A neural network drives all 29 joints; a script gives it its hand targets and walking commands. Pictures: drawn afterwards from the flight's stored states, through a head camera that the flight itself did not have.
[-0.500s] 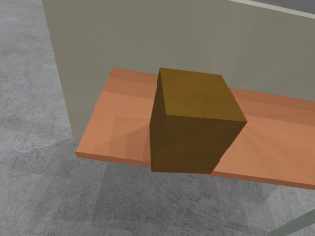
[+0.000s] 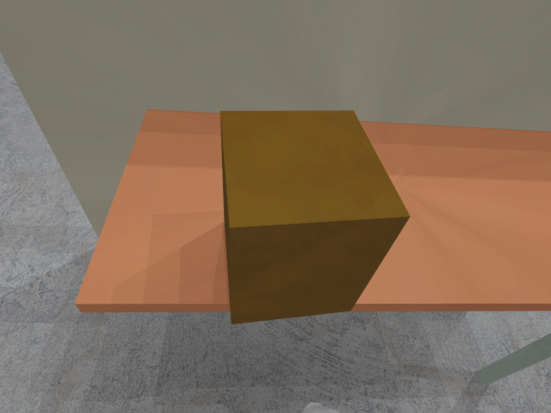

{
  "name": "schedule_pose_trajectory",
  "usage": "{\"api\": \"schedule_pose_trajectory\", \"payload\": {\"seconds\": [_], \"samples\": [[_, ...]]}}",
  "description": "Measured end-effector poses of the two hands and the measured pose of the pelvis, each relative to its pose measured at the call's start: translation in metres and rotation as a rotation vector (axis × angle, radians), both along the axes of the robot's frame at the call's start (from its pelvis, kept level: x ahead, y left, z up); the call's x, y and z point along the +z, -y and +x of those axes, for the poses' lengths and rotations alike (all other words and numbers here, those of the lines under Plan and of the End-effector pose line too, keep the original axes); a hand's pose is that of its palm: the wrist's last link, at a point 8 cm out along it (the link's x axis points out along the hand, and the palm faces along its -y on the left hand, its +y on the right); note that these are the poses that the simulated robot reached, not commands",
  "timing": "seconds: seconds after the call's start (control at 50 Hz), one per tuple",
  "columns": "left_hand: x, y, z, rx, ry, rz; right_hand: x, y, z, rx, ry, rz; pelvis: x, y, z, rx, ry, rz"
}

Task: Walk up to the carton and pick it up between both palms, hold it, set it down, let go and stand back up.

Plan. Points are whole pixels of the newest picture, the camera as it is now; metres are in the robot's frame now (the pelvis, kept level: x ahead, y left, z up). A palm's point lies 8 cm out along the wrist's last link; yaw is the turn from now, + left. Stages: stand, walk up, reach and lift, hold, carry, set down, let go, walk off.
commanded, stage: walk up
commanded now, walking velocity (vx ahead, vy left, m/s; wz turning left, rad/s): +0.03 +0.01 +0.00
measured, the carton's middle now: (291, 219) +0.39 -0.05 +0.08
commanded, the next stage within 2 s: none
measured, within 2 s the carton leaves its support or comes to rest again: neither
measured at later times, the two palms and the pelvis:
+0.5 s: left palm out of the picture +0.00 +0.22 -0.10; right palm out of the picture +0.06 -0.31 -0.16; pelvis +0.01 -0.05 +0.00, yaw +1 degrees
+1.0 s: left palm out of the picture -0.12 +0.27 -0.15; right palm out of the picture -0.08 -0.19 -0.10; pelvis -0.05 +0.04 +0.01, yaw +2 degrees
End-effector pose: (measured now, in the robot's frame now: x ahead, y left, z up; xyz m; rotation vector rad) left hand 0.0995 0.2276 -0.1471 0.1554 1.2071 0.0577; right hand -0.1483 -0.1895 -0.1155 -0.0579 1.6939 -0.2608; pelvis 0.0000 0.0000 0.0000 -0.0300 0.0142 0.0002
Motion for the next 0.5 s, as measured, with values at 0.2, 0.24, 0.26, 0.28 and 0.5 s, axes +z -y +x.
{"api": "schedule_pose_trajectory", "payload": {"seconds": [0.2, 0.24, 0.26, 0.28, 0.5], "samples": [[0.009, 0.061, 0.008, 0.061, -0.011, 0.062, -0.042, 0.07, 0.104, 0.082, 0.083, 0.059, -0.008, 0.053, 0.04, 0.009, 0.033, 0.051], [0.016, 0.06, -0.012, 0.103, -0.039, 0.087, -0.042, 0.089, 0.134, 0.118, 0.132, 0.04, -0.002, 0.059, 0.043, 0.012, 0.041, 0.075], [0.02, 0.059, -0.023, 0.122, -0.056, 0.104, -0.041, 0.099, 0.148, 0.135, 0.157, 0.029, 0.0, 0.061, 0.042, 0.011, 0.047, 0.086], [0.024, 0.056, -0.034, 0.139, -0.075, 0.121, -0.041, 0.107, 0.162, 0.149, 0.184, 0.018, 0.002, 0.062, 0.041, 0.008, 0.053, 0.096], [0.051, 0.006, -0.104, 0.173, -0.175, 0.28, -0.047, 0.123, 0.213, 0.2, 0.359, 0.028, 0.002, 0.051, 0.005, 0.016, 0.043, 0.136]]}}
